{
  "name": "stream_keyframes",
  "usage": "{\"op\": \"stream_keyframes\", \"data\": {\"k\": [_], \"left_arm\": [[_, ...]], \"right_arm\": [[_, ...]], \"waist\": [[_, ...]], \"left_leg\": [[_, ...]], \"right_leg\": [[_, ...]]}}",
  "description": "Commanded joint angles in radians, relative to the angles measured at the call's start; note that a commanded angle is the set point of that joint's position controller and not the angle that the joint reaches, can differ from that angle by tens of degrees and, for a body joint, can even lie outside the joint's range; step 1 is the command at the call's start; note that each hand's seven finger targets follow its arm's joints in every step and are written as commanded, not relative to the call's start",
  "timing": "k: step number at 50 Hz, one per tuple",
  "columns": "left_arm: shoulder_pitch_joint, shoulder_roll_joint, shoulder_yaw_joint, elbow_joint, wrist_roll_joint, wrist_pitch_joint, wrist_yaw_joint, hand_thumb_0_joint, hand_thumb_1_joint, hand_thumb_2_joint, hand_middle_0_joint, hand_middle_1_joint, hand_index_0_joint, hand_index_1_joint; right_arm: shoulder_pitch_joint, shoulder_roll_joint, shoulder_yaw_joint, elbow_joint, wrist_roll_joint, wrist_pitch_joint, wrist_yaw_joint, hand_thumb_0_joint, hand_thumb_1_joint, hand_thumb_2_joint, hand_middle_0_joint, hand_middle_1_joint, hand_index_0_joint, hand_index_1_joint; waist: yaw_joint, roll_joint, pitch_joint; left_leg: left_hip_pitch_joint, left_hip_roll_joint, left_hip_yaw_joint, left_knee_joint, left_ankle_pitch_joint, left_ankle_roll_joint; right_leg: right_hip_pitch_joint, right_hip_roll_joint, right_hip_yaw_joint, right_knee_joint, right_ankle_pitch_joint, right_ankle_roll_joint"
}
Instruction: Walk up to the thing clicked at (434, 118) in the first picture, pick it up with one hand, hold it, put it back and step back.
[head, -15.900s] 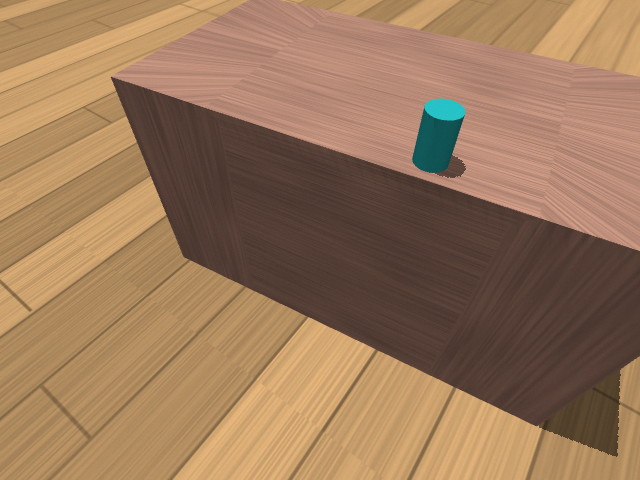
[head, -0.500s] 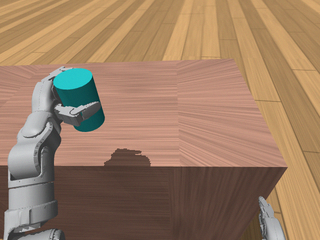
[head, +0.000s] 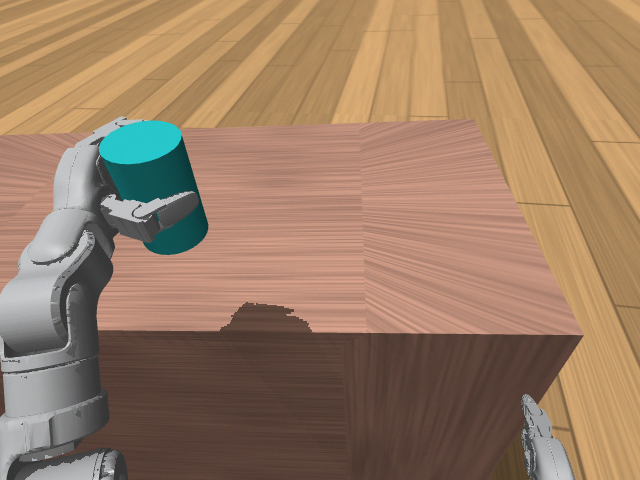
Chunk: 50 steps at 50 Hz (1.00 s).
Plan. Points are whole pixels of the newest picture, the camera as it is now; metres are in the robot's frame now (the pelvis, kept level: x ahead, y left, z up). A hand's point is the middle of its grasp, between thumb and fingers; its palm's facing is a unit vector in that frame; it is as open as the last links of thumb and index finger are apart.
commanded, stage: hold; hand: left
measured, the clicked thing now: (160, 190) +0.34 +0.17 +0.25
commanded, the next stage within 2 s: none
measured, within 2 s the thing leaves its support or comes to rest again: neither
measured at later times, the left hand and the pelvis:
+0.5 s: hand (155, 173) +0.33 +0.16 +0.28, palm faces +0.10 -0.99 -0.01, open 10.5 cm; pelvis +0.00 +0.00 +0.00, yaw +0 degrees
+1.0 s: hand (149, 182) +0.32 +0.16 +0.28, palm faces +0.11 -0.99 -0.02, open 10.5 cm; pelvis +0.00 +0.00 +0.00, yaw +0 degrees
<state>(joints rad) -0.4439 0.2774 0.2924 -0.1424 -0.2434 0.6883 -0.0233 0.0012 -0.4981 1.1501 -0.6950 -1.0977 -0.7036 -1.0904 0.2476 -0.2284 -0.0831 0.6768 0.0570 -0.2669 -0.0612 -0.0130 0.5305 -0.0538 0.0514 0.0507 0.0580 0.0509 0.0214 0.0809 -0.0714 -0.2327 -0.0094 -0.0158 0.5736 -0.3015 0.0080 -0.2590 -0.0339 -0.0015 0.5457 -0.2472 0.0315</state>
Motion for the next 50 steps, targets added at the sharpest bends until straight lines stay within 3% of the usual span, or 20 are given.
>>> {"op": "stream_keyframes", "data": {"k": [1,3,5,7,8,12,14,19,20,21,23,27,28,31,33,35,37,43,45,50], "left_arm": [[-0.516,0.202,0.061,-0.267,-0.025,-0.077,-0.006,0.000,0.084,1.291,-1.239,-1.418,-1.260,-1.429],[-0.533,0.230,0.082,-0.279,-0.027,-0.067,-0.005,0.000,0.086,1.304,-1.249,-1.428,-1.268,-1.441],[-0.486,0.191,0.065,-0.199,-0.029,-0.046,-0.007,0.000,0.070,1.308,-1.242,-1.435,-1.263,-1.446],[-0.555,0.237,0.093,-0.287,-0.029,-0.046,0.003,0.000,0.032,1.290,-1.233,-1.422,-1.253,-1.435],[-0.515,0.214,0.081,-0.222,-0.028,-0.031,0.000,0.000,0.048,1.286,-1.231,-1.416,-1.249,-1.429],[-0.534,0.211,0.073,-0.270,-0.030,-0.014,0.003,0.000,0.045,1.279,-1.224,-1.408,-1.243,-1.421],[-0.545,0.233,0.095,-0.300,-0.033,-0.014,0.007,0.000,0.055,1.282,-1.219,-1.409,-1.242,-1.418],[-0.508,0.198,0.080,-0.270,-0.040,0.011,0.003,0.000,0.026,1.279,-1.221,-1.412,-1.242,-1.423],[-0.546,0.233,0.091,-0.344,-0.038,0.006,0.007,0.000,0.047,1.291,-1.225,-1.420,-1.248,-1.429],[-0.495,0.206,0.086,-0.263,-0.037,0.020,0.006,0.000,0.046,1.283,-1.227,-1.416,-1.249,-1.426],[-0.517,0.220,0.092,-0.338,-0.042,0.016,0.004,0.000,0.053,1.292,-1.234,-1.424,-1.255,-1.435],[-0.488,0.184,0.071,-0.290,-0.045,0.019,0.003,0.000,0.035,1.285,-1.224,-1.418,-1.246,-1.429],[-0.499,0.221,0.104,-0.331,-0.048,0.011,0.007,0.000,0.030,1.293,-1.228,-1.423,-1.249,-1.434],[-0.474,0.191,0.085,-0.329,-0.045,0.010,0.013,0.000,0.051,1.292,-1.232,-1.423,-1.251,-1.435],[-0.494,0.241,0.110,-0.390,-0.041,-0.003,0.017,0.000,0.042,1.298,-1.244,-1.434,-1.263,-1.447],[-0.466,0.194,0.082,-0.338,-0.044,0.003,0.014,0.000,0.055,1.290,-1.229,-1.424,-1.253,-1.433],[-0.499,0.227,0.099,-0.383,-0.038,-0.003,0.021,0.000,0.074,1.293,-1.240,-1.427,-1.264,-1.435],[-0.453,0.202,0.081,-0.324,-0.046,0.006,0.004,0.000,0.051,1.291,-1.248,-1.430,-1.268,-1.441],[-0.513,0.220,0.082,-0.382,-0.044,0.006,0.006,0.000,0.058,1.282,-1.249,-1.422,-1.269,-1.433],[-0.480,0.180,0.062,-0.285,-0.050,0.028,-0.005,0.000,0.059,1.299,-1.261,-1.432,-1.276,-1.448]], "right_arm": [[-0.156,-0.110,-0.033,-0.167,0.003,-0.074,-0.007,0.000,0.539,-0.055,0.050,0.050,0.050,0.050],[-0.146,-0.121,-0.049,-0.151,0.005,-0.074,-0.007,0.000,0.541,-0.054,0.050,0.050,0.050,0.050],[-0.153,-0.123,-0.046,-0.165,0.004,-0.077,-0.005,0.000,0.537,-0.056,0.050,0.050,0.050,0.050],[-0.154,-0.107,-0.035,-0.151,0.008,-0.074,0.000,0.000,0.538,-0.054,0.050,0.050,0.050,0.050],[-0.152,-0.114,-0.041,-0.160,0.010,-0.073,-0.002,0.000,0.540,-0.055,0.050,0.050,0.050,0.050],[-0.153,-0.135,-0.062,-0.174,0.013,-0.074,0.006,0.000,0.536,-0.056,0.050,0.050,0.050,0.050],[-0.141,-0.115,-0.047,-0.157,0.017,-0.068,0.013,0.000,0.541,-0.054,0.050,0.050,0.050,0.050],[-0.160,-0.110,-0.038,-0.160,0.018,-0.064,0.019,0.000,0.535,-0.056,0.050,0.050,0.050,0.050],[-0.165,-0.121,-0.054,-0.151,0.020,-0.061,0.020,0.000,0.541,-0.054,0.050,0.050,0.050,0.050],[-0.157,-0.136,-0.065,-0.157,0.020,-0.059,0.019,0.000,0.539,-0.055,0.050,0.050,0.050,0.050],[-0.156,-0.116,-0.047,-0.155,0.021,-0.059,0.026,0.000,0.540,-0.055,0.050,0.050,0.050,0.050],[-0.153,-0.118,-0.047,-0.165,0.022,-0.053,0.023,0.000,0.539,-0.055,0.050,0.050,0.050,0.050],[-0.154,-0.118,-0.050,-0.164,0.023,-0.053,0.022,0.000,0.543,-0.055,0.050,0.050,0.050,0.050],[-0.144,-0.119,-0.055,-0.155,0.021,-0.053,0.022,0.000,0.540,-0.056,0.050,0.050,0.050,0.050],[-0.142,-0.125,-0.062,-0.156,0.022,-0.055,0.019,0.000,0.536,-0.057,0.050,0.050,0.050,0.050],[-0.178,-0.128,-0.054,-0.179,0.017,-0.056,0.017,0.000,0.538,-0.056,0.050,0.050,0.050,0.050],[-0.173,-0.127,-0.060,-0.164,0.017,-0.056,0.011,0.000,0.540,-0.055,0.050,0.050,0.050,0.050],[-0.167,-0.124,-0.049,-0.144,0.015,-0.066,0.000,0.000,0.539,-0.056,0.050,0.050,0.050,0.050],[-0.164,-0.122,-0.051,-0.139,0.016,-0.072,0.001,0.000,0.541,-0.055,0.050,0.050,0.050,0.050],[-0.167,-0.129,-0.050,-0.151,0.017,-0.080,-0.003,0.000,0.542,-0.056,0.050,0.050,0.050,0.050]], "waist": [[0.005,-0.041,-0.211],[0.003,-0.046,-0.216],[-0.002,-0.089,-0.212],[0.016,-0.040,-0.226],[0.005,-0.072,-0.201],[-0.001,-0.065,-0.233],[0.013,-0.046,-0.217],[0.016,-0.054,-0.218],[0.020,-0.026,-0.216],[0.005,-0.059,-0.208],[0.022,-0.062,-0.219],[0.012,-0.077,-0.211],[0.025,-0.081,-0.197],[0.012,-0.061,-0.205],[0.010,-0.052,-0.234],[0.016,-0.079,-0.206],[0.011,-0.032,-0.222],[0.006,-0.069,-0.193],[0.007,-0.023,-0.219],[0.004,-0.079,-0.184]], "left_leg": [[0.073,0.001,-0.007,-0.097,0.188,-0.006],[0.076,-0.006,0.003,-0.088,0.188,-0.001],[0.062,-0.006,0.002,-0.086,0.192,0.004],[0.066,-0.013,0.010,-0.082,0.199,0.002],[0.064,-0.009,0.006,-0.085,0.192,0.002],[0.083,-0.008,0.002,-0.086,0.184,0.002],[0.070,0.001,-0.009,-0.089,0.206,-0.008],[0.056,-0.009,0.002,-0.081,0.207,0.000],[0.058,-0.009,0.003,-0.084,0.193,-0.003],[0.065,-0.004,-0.001,-0.082,0.198,-0.003],[0.054,-0.012,0.002,-0.083,0.180,0.002],[0.056,-0.009,0.000,-0.082,0.178,0.003],[0.042,-0.010,-0.001,-0.082,0.169,0.002],[0.053,-0.009,0.003,-0.077,0.166,0.001],[0.061,-0.015,0.007,-0.067,0.180,0.005],[0.039,-0.010,0.001,-0.075,0.172,0.003],[0.059,-0.009,0.001,-0.077,0.161,-0.003],[0.043,-0.015,0.006,-0.076,0.135,0.007],[0.065,-0.009,-0.002,-0.082,0.135,-0.001],[0.053,-0.002,-0.015,-0.087,0.131,-0.001]], "right_leg": [[0.040,0.039,-0.060,-0.071,0.120,-0.034],[0.037,0.037,-0.060,-0.074,0.123,-0.032],[0.051,0.034,-0.057,-0.078,0.134,-0.029],[0.043,0.031,-0.056,-0.073,0.135,-0.032],[0.037,0.034,-0.057,-0.076,0.127,-0.030],[0.039,0.034,-0.057,-0.071,0.125,-0.032],[0.032,0.036,-0.062,-0.062,0.131,-0.035],[0.047,0.031,-0.055,-0.065,0.140,-0.034],[0.032,0.032,-0.058,-0.063,0.128,-0.034],[0.028,0.035,-0.059,-0.063,0.132,-0.032],[0.042,0.031,-0.057,-0.070,0.121,-0.031],[0.031,0.031,-0.056,-0.067,0.118,-0.031],[0.033,0.030,-0.057,-0.068,0.108,-0.030],[0.025,0.032,-0.055,-0.062,0.109,-0.030],[0.035,0.027,-0.053,-0.060,0.124,-0.031],[0.038,0.029,-0.051,-0.063,0.115,-0.030],[0.022,0.032,-0.053,-0.058,0.103,-0.033],[0.019,0.028,-0.050,-0.070,0.086,-0.028],[0.012,0.032,-0.055,-0.060,0.084,-0.033],[0.002,0.035,-0.057,-0.063,0.082,-0.029]]}}
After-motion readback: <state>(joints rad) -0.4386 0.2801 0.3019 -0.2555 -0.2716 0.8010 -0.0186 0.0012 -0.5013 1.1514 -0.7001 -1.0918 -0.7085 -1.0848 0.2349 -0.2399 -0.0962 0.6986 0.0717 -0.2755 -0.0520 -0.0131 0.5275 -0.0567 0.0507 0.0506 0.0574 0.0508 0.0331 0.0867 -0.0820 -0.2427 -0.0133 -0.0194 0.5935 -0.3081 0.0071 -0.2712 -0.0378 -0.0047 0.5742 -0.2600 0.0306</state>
